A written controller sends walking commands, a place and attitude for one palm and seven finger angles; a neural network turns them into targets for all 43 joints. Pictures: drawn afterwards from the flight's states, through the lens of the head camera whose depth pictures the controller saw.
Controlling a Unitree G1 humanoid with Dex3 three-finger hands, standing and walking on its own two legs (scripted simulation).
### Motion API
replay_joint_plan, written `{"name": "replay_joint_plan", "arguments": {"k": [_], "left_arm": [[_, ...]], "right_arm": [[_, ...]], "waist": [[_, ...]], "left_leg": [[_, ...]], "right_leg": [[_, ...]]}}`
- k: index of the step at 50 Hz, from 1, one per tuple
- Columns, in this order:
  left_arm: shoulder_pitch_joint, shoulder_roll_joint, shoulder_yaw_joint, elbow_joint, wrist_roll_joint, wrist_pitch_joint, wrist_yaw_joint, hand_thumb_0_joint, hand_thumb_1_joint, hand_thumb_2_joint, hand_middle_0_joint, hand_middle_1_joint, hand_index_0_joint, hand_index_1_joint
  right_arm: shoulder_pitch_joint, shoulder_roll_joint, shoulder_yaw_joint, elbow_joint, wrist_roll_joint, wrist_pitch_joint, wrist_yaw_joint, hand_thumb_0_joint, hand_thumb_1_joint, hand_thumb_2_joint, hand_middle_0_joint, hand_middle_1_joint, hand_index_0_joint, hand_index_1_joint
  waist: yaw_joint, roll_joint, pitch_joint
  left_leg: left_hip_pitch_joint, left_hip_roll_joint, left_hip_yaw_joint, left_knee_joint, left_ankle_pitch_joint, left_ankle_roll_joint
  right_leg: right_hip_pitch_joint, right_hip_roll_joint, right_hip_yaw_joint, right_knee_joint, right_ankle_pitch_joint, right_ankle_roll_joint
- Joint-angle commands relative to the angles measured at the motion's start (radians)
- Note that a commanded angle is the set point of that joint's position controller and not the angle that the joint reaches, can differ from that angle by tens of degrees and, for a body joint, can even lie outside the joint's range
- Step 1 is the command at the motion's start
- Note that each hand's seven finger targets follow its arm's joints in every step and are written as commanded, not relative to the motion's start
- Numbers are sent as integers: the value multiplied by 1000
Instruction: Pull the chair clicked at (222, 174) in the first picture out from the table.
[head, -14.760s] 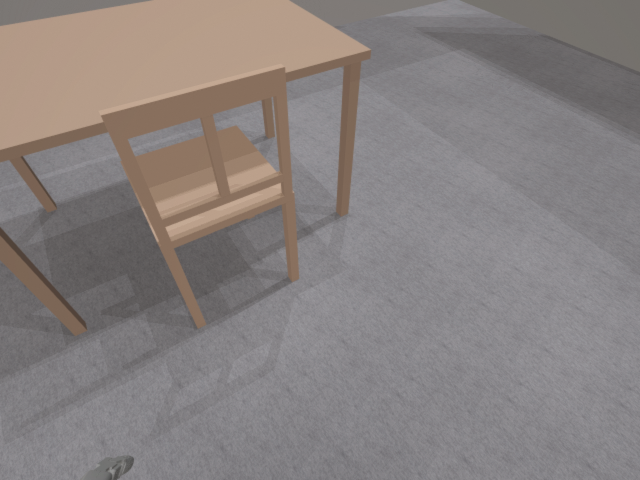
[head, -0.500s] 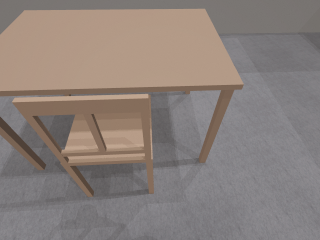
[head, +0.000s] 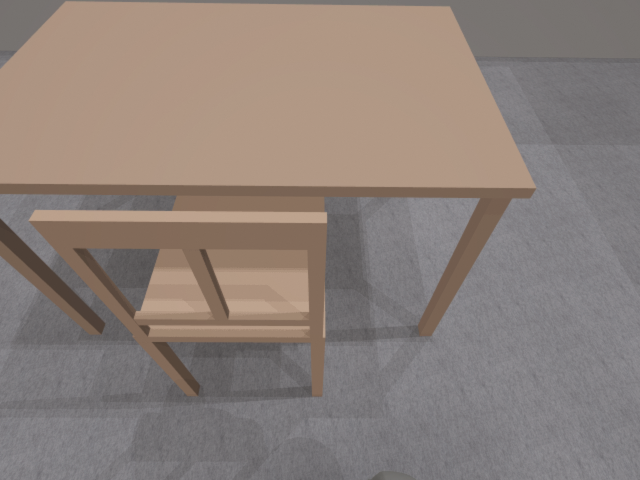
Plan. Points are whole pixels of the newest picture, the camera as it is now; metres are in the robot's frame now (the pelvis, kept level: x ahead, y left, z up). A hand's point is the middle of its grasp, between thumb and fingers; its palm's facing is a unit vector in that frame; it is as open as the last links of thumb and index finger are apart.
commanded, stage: come to a stop and stand still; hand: left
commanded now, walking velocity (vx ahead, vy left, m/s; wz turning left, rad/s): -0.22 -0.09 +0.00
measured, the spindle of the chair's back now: (209, 284) +0.43 +0.21 -0.12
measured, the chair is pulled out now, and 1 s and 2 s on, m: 0.00 0.00 0.00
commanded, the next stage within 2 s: look again from close up in 0.84 s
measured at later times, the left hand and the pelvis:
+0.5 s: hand out of the picture +0.05 +0.16 -0.16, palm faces +0.08 -0.96 -0.26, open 7.3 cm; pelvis -0.01 -0.03 +0.00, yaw +2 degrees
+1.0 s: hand out of the picture -0.01 +0.16 -0.17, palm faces +0.02 -0.98 -0.21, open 7.4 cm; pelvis +0.00 -0.02 +0.00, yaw +1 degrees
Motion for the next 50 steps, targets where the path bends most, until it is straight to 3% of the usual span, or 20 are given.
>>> {"name": "replay_joint_plan", "arguments": {"k": [1,6,7,8,9,11,18,25,28,29,31,32,33,36,40,42,46,47,48,50], "left_arm": [[73,37,-5,-45,0,-4,11,0,900,900,-200,-300,-200,-300],[87,75,12,-64,7,-14,15,0,900,900,-200,-300,-200,-300],[118,116,18,-58,11,-26,18,0,900,900,-200,-300,-200,-300],[117,162,27,-58,19,-34,24,0,900,900,-200,-300,-200,-300],[105,189,29,-58,11,-34,22,0,900,900,-200,-300,-200,-300],[49,148,25,-77,11,-26,33,0,900,900,-200,-300,-200,-300],[0,165,38,-117,15,-20,28,0,900,900,-200,-300,-200,-300],[12,195,45,-117,24,-12,11,0,900,900,-200,-300,-200,-300],[-32,189,39,-104,13,-2,5,0,900,900,-200,-300,-200,-300],[-41,165,32,-103,8,2,3,0,900,900,-200,-300,-200,-300],[-11,80,12,-103,-3,8,-5,0,900,900,-200,-300,-200,-300],[-4,82,13,-99,5,9,-9,0,900,900,-200,-300,-200,-300],[14,87,14,-80,14,10,-13,0,900,900,-200,-300,-200,-300],[74,63,4,-34,20,0,-25,0,900,900,-200,-300,-200,-300],[21,52,-10,-40,7,-20,-25,0,900,900,-200,-300,-200,-300],[55,57,-7,-20,-1,-24,-20,0,900,900,-200,-300,-200,-300],[183,109,-5,52,-3,-39,2,0,900,900,-200,-300,-200,-300],[85,190,-41,-17,-14,-46,9,0,900,900,-200,-300,-200,-300],[125,110,-25,-25,-10,-37,10,0,900,900,-200,-300,-200,-300],[132,81,-33,-21,-3,-50,16,0,900,900,-200,-300,-200,-300]], "right_arm": [[19,-146,-31,-31,8,3,-13,0,-900,-900,200,300,200,300],[-11,-152,-57,-37,4,29,-8,0,-900,-900,200,300,200,300],[-4,-141,-60,-42,9,32,-4,0,-900,-900,200,300,200,300],[42,-106,-66,-48,16,39,0,0,-900,-900,200,300,200,300],[54,-81,-67,-54,18,51,-1,0,-900,-900,200,300,200,300],[-16,-72,-66,-51,11,77,-6,0,-900,-900,200,300,200,300],[-77,-87,-74,-78,3,102,20,0,-900,-900,200,300,200,300],[-100,-97,-57,-111,7,73,33,0,-900,-900,200,300,200,300],[13,-89,-48,-69,5,61,30,0,-900,-900,200,300,200,300],[48,-101,-46,-55,5,55,27,0,-900,-900,200,300,200,300],[-4,-194,-52,-74,-16,49,20,0,-900,-900,200,300,200,300],[-80,-212,-51,-104,-16,53,19,0,-900,-900,200,300,200,300],[-139,-191,-39,-107,-17,46,20,0,-900,-900,200,300,200,300],[-109,-160,-30,-77,-6,29,8,0,-900,-900,200,300,200,300],[18,-154,-32,-18,-10,19,-2,0,-900,-900,200,300,200,300],[31,-145,-31,1,-3,17,-7,0,-900,-900,200,300,200,300],[38,-65,-16,8,13,10,-5,0,-900,-900,200,300,200,300],[-28,-115,-18,-46,0,19,2,0,-900,-900,200,300,200,300],[-10,-122,-39,-52,-11,6,2,0,-900,-900,200,300,200,300],[-10,-84,-34,-50,-5,4,5,0,-900,-900,200,300,200,300]], "waist": [[30,132,-98],[48,102,-85],[55,8,-119],[32,-146,-156],[26,-209,-163],[33,-158,-119],[33,-80,-91],[57,-150,-113],[0,-130,-104],[-16,-74,-94],[4,266,-5],[27,257,56],[48,238,56],[47,165,35],[-9,166,-7],[6,145,-10],[27,-40,-90],[-12,94,31],[28,29,-7],[26,-92,-31]], "left_leg": [[114,290,-163,-50,902,91],[86,265,-150,66,757,32],[36,203,-119,160,588,-12],[-92,89,-47,293,213,-63],[-170,20,-36,427,-313,-90],[-211,55,-120,613,-337,-87],[-242,65,-111,646,-176,-115],[-135,62,-62,281,-169,-93],[98,43,-19,1,-33,-77],[163,63,-49,-74,-30,-67],[-30,311,-361,-300,-371,26],[-200,376,-421,-375,-465,71],[-270,354,-409,-388,-437,86],[-102,279,-275,-291,-174,64],[90,282,-255,-180,225,72],[66,265,-224,-106,394,52],[-89,127,-85,-2,129,-52],[-33,81,-128,-44,140,-42],[-107,165,-138,-19,-9,-40],[-113,115,-118,67,54,-43]], "right_leg": [[45,-6,18,-184,81,-1],[160,-2,29,-444,258,-23],[250,-45,94,-513,581,-36],[352,-207,262,-497,975,-123],[393,-345,308,-513,1209,-235],[312,-312,279,-549,1069,-273],[242,-245,213,-630,637,-227],[256,-214,261,-704,229,-195],[103,-153,211,-710,-27,-118],[35,-112,169,-674,-100,-75],[-21,28,6,-414,-69,-5],[43,35,-8,-289,-39,-2],[102,16,17,-214,-9,-2],[34,24,17,-173,34,-5],[9,20,-1,-346,-14,-1],[112,24,-2,-498,82,-4],[383,-123,130,-571,592,-69],[221,8,91,-515,229,-77],[170,-14,74,-514,52,-65],[202,-49,140,-580,183,-79]]}}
